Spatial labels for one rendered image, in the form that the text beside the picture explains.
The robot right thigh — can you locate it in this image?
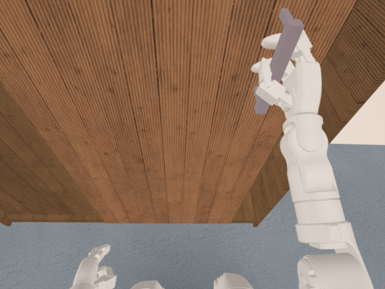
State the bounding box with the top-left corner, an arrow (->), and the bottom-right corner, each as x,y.
214,273 -> 253,289

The wardrobe door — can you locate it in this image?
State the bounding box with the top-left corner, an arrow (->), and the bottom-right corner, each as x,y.
0,0 -> 359,224
0,83 -> 98,215

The robot right upper arm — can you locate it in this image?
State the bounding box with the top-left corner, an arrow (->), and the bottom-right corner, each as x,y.
297,253 -> 372,289

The robot right forearm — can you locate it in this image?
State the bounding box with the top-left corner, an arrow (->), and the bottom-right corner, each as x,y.
280,113 -> 374,289

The robot right hand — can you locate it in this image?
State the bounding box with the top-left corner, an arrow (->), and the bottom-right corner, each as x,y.
251,29 -> 322,120

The handle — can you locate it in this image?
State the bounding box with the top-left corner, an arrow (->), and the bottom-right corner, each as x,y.
253,8 -> 304,114

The robot left hand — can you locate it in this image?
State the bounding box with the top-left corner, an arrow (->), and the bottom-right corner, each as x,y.
72,244 -> 117,289

